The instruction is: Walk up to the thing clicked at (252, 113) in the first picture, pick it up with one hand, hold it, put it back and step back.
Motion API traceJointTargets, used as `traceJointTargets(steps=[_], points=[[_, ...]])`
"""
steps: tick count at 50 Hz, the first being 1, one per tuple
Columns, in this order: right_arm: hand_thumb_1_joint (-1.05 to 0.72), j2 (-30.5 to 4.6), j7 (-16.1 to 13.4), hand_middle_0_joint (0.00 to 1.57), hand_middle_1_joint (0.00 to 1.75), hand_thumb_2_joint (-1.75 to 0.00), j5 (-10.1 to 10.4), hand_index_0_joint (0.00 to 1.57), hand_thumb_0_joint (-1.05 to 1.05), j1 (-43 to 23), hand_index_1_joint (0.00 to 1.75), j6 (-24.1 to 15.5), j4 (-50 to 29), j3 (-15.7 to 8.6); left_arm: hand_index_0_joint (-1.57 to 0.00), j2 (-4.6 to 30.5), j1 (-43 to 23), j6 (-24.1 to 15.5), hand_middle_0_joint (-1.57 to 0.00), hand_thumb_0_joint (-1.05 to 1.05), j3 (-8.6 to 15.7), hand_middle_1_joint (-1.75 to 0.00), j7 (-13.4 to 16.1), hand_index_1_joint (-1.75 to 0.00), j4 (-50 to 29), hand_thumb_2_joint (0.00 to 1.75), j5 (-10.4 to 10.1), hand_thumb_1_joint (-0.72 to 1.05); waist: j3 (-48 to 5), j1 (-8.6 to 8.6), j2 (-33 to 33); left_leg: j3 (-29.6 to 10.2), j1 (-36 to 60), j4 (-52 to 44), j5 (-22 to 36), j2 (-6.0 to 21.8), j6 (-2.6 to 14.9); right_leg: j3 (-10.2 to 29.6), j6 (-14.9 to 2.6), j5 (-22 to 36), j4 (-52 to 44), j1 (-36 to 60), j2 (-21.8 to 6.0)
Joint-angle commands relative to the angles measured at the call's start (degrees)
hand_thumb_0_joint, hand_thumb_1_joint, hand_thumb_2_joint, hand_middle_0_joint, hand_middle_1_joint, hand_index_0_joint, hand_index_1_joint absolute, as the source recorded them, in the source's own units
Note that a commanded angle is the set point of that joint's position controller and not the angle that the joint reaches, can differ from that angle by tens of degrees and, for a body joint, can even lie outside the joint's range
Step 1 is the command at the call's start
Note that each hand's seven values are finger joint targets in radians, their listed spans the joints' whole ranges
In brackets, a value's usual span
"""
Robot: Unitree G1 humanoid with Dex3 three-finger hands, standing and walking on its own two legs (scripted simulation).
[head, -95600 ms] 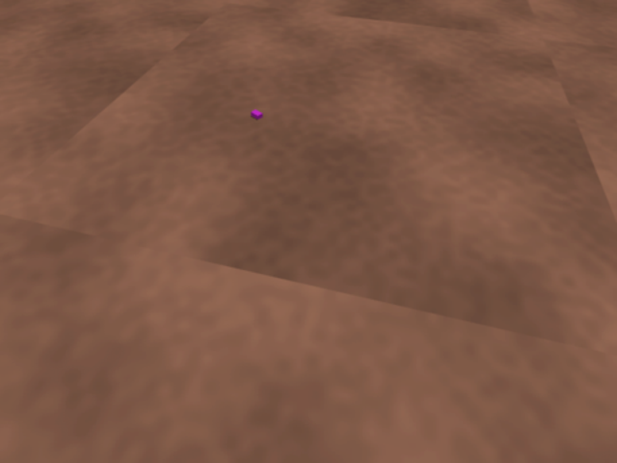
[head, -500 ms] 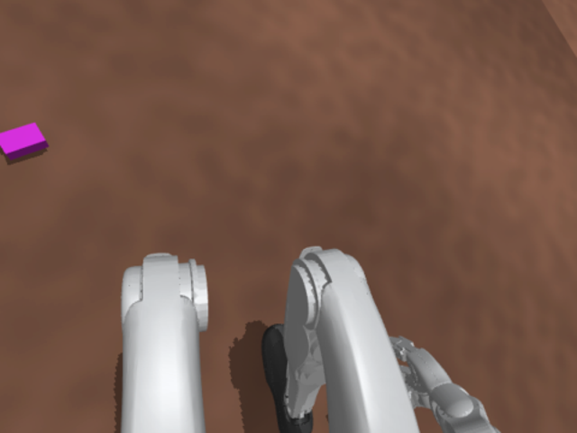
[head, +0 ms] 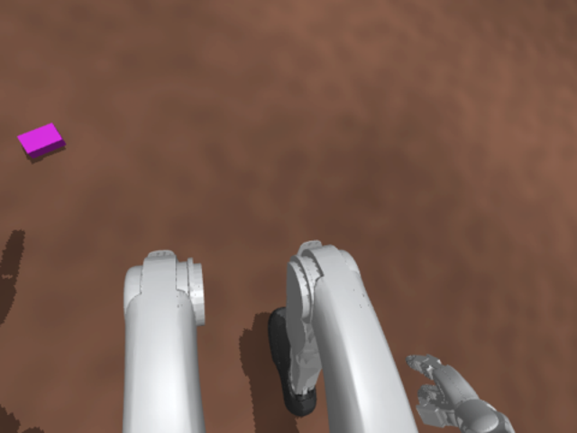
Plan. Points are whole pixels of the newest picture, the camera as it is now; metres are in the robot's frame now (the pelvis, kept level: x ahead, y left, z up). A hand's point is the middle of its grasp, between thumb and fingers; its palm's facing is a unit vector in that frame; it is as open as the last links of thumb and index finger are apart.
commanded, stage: withdraw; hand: left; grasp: from above
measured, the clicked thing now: (42, 140) +0.56 +0.39 -0.34
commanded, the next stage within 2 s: home in 0.06 s
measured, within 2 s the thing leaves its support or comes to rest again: neither
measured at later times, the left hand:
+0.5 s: hand out of the picture +0.32 +0.40 -0.03, palm faces -0.37 -0.35 -0.86, open 7.3 cm
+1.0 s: hand out of the picture +0.22 +0.27 +0.19, palm faces +0.03 -0.90 -0.44, open 7.4 cm
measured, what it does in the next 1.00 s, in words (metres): rises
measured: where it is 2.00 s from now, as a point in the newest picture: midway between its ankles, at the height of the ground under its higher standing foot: (239, 393)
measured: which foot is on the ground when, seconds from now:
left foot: down 0.00-1.00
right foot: down 0.00-1.00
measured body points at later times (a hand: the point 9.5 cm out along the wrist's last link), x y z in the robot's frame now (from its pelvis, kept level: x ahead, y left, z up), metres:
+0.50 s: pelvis +0.00 +0.01 +0.08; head +0.20 +0.09 +0.47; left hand +0.33 +0.41 +0.02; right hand +0.17 -0.24 -0.04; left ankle +0.08 +0.11 -0.31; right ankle +0.11 -0.11 -0.31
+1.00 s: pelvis +0.04 +0.00 +0.27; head +0.13 +0.05 +0.71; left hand +0.22 +0.31 +0.22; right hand +0.28 -0.20 +0.19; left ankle +0.08 +0.11 -0.31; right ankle +0.11 -0.11 -0.31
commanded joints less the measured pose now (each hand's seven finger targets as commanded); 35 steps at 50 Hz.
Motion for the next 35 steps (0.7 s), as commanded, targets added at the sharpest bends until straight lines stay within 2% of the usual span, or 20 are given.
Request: traceJointTargets(steps=[1,3,5,8,9,10,13,14,15,16,18,20,21,23,24,25,29,31,33,35], points=[[-0.9,-12.9,0.2,0.2,0.3,-0.9,0.1,0.2,0.0,5.3,0.3,0.0,-2.5,-4.8,-0.2,22.3,-11.3,2.8,-0.2,0.0,7.0,-0.3,8.1,-0.3,-9.4,0.9,1.1,0.9,-38.7,4.43,22.3,1.2,32.6,-17.8,8.7,0.7,-0.16,-0.7,-4.27,4.2,-9.2,10.4,1.1],[-0.9,-13.1,0.0,0.2,0.3,-0.9,0.5,0.2,0.0,5.9,0.3,0.1,-3.1,-6.6,-0.2,23.3,-12.3,6.0,-0.2,0.0,7.7,-0.3,9.0,-0.3,-14.1,0.9,1.6,0.9,-42.8,4.98,23.9,1.0,34.9,-19.5,7.6,0.8,-0.24,-0.8,-4.25,3.9,-9.2,10.9,0.9],[-0.9,-13.0,-0.1,0.2,0.3,-0.9,1.0,0.2,0.0,6.6,0.3,0.0,-2.7,-8.0,-0.2,20.6,-15.2,9.1,-0.2,0.0,5.7,-0.3,8.4,-0.3,-16.7,0.9,0.6,0.9,-44.5,4.27,24.7,0.4,36.3,-20.9,6.4,0.7,-0.23,-1.1,-4.01,3.6,-9.2,9.8,0.6],[-0.9,-12.5,-0.4,0.2,0.3,-0.9,1.8,0.2,0.0,8.6,0.3,-0.1,-1.9,-8.5,-0.2,18.1,-18.1,12.7,-0.2,0.0,2.3,-0.3,6.2,-0.3,-16.9,0.9,0.0,0.9,-44.0,3.03,23.3,-0.3,35.5,-20.9,6.1,0.7,0.09,-1.2,-3.78,4.2,-10.1,9.5,0.5],[-0.9,-12.6,-0.4,0.2,0.3,-0.9,2.1,0.2,0.0,9.3,0.3,0.0,-2.0,-8.7,-0.2,19.2,-16.1,13.6,-0.2,0.0,3.8,-0.3,5.7,-0.3,-16.4,0.9,-0.6,0.9,-44.5,3.96,22.8,-0.4,35.3,-21.2,6.7,0.5,0.14,-0.9,-3.72,4.6,-10.3,10.8,0.3],[-0.9,-12.2,-0.5,0.2,0.3,-0.9,2.4,0.2,0.0,9.4,0.3,0.0,-2.5,-8.7,-0.2,18.6,-14.4,14.5,-0.2,0.0,3.8,-0.3,4.9,-0.3,-16.6,0.9,-1.9,0.9,-44.1,4.93,22.2,-0.4,35.0,-22.1,6.8,0.3,0.16,-0.6,-3.82,4.6,-10.8,11.5,0.1],[-0.9,-11.7,-0.8,0.2,0.3,-0.9,3.4,0.2,0.0,10.2,0.3,0.0,-3.4,-9.5,-0.2,13.7,-9.5,17.2,-0.2,0.0,1.4,-0.3,1.3,-0.3,-19.3,0.9,-5.6,0.9,-44.0,5.07,20.2,-0.2,37.3,-24.4,8.3,0.4,0.23,0.0,-3.84,5.9,-13.6,13.3,-0.1],[-0.9,-11.5,-1.0,0.2,0.3,-0.9,3.9,0.2,0.0,10.6,0.3,-0.1,-4.0,-9.7,-0.2,12.7,-8.1,17.9,-0.2,0.0,1.1,-0.3,-0.1,-0.3,-22.5,0.9,-7.7,0.9,-45.2,4.96,20.5,-0.1,38.1,-25.1,9.0,0.3,0.16,0.2,-3.83,6.6,-14.5,14.7,-0.1],[-0.9,-11.7,-1.2,0.2,0.3,-0.9,4.4,0.2,0.0,11.2,0.3,-0.3,-4.7,-10.0,-0.2,12.7,-6.7,18.6,-0.2,0.0,1.8,-0.3,-1.4,-0.3,-26.9,0.9,-9.8,0.9,-47.5,5.74,21.1,-0.2,40.3,-26.3,10.6,0.2,-0.01,0.5,-3.87,7.7,-15.5,16.8,-0.3],[-0.9,-11.7,-1.4,0.2,0.3,-0.9,5.1,0.2,0.0,11.1,0.3,-0.3,-5.2,-10.1,-0.2,11.8,-2.7,19.8,-0.2,0.0,2.0,-0.3,-2.9,-0.3,-27.3,0.9,-11.9,0.9,-47.2,6.05,20.2,-1.0,41.7,-27.6,12.1,0.2,-0.18,0.6,-3.77,8.7,-16.2,17.7,-0.4],[-0.9,-11.1,-2.0,0.2,0.3,-0.9,6.2,0.2,0.0,10.8,0.3,-0.8,-6.5,-10.0,-0.2,7.0,3.1,21.8,-0.2,0.0,0.4,-0.3,-6.2,-0.3,-31.6,0.9,-17.5,0.9,-44.7,5.29,17.6,-1.3,41.3,-30.3,11.3,0.3,-0.13,0.8,-3.68,8.8,-18.9,19.6,-0.4],[-0.9,-10.3,-2.7,0.2,0.3,-0.9,7.4,0.2,0.0,9.9,0.3,-1.2,-7.9,-10.1,-0.2,6.0,8.3,23.7,-0.2,0.0,2.1,-0.3,-8.7,-0.3,-38.2,0.9,-23.5,0.9,-45.7,6.68,16.5,-1.5,42.6,-33.4,9.4,0.3,0.05,1.5,-3.62,8.1,-21.9,23.0,-0.2],[-0.9,-10.0,-3.1,0.2,0.3,-0.9,7.9,0.2,0.0,9.3,0.3,-1.5,-8.6,-9.9,-0.2,4.7,10.5,24.7,-0.2,0.0,2.0,-0.3,-9.8,-0.3,-40.9,0.9,-26.1,0.9,-45.0,6.66,16.5,-1.5,43.1,-34.9,8.8,0.4,-0.05,1.8,-3.64,7.9,-22.9,24.7,-0.3],[-0.9,-9.4,-3.9,0.2,0.3,-0.9,8.8,0.2,0.0,8.2,0.3,-2.0,-9.4,-10.0,-0.2,2.0,14.5,26.5,-0.2,0.0,1.8,-0.3,-11.1,-0.3,-45.1,0.9,-30.6,0.9,-44.5,7.21,16.6,-2.3,46.7,-37.9,9.1,0.9,-0.33,2.1,-3.7,7.8,-24.9,26.1,-0.3],[-0.9,-9.3,-4.3,0.2,0.3,-0.9,9.3,0.2,0.0,7.6,0.3,-2.4,-9.7,-10.1,-0.2,-0.4,16.1,27.2,-0.2,0.0,1.3,-0.3,-11.6,-0.3,-47.3,0.9,-33.0,0.9,-43.4,6.86,17.2,-2.8,48.4,-39.5,9.4,0.9,-0.59,2.2,-3.72,7.7,-25.9,26.5,-0.5],[-0.9,-9.0,-4.7,0.2,0.3,-0.9,9.6,0.2,0.0,7.5,0.3,-2.8,-9.8,-10.0,-0.2,-1.1,16.7,27.7,-0.2,0.0,1.3,-0.3,-11.7,-0.3,-50.3,0.9,-34.7,0.9,-42.7,6.9,18.1,-3.6,50.1,-41.2,9.8,1.2,-0.85,2.3,-3.72,7.9,-26.5,27.2,-0.6],[-0.9,-7.5,-6.0,0.2,0.3,-0.9,10.4,0.2,0.0,6.0,0.3,-4.3,-11.3,-9.7,-0.2,-7.2,23.3,30.4,-0.2,0.0,0.2,-0.3,-11.4,-0.3,-53.5,0.9,-40.8,0.9,-37.6,6.13,15.0,-1.6,50.8,-46.5,6.2,1.6,-0.45,3.4,-3.66,6.2,-33.4,33.6,-0.9],[-0.9,-7.1,-6.5,0.2,0.3,-0.9,10.8,0.2,0.0,5.2,0.3,-5.2,-12.0,-9.7,-0.2,-11.0,26.9,31.9,-0.2,0.0,-1.8,-0.3,-11.2,-0.3,-55.3,0.9,-43.2,0.9,-35.8,5.93,14.7,-1.2,53.0,-49.5,5.3,1.7,-0.48,3.7,-3.67,5.7,-36.4,36.2,-1.0],[-0.9,-6.8,-7.0,0.2,0.3,-0.9,11.2,0.2,0.0,4.8,0.3,-6.0,-12.7,-9.6,-0.2,-12.0,29.6,33.4,-0.2,0.0,-1.2,-0.3,-10.8,-0.3,-58.0,0.9,-45.9,0.9,-35.4,6.44,14.2,-0.9,55.3,-52.2,5.3,1.6,-0.46,4.4,-3.66,5.8,-39.2,39.6,-1.2],[-0.9,-6.0,-7.6,0.2,0.3,-0.9,11.4,0.2,0.0,4.4,0.3,-6.8,-13.9,-9.4,-0.2,-15.4,32.9,35.2,-0.2,0.0,-3.0,-0.3,-10.4,-0.3,-59.7,0.9,-48.3,0.9,-33.8,5.72,13.2,0.0,56.8,-54.4,4.2,1.5,-0.27,4.7,-3.55,5.4,-42.8,42.9,-1.2]])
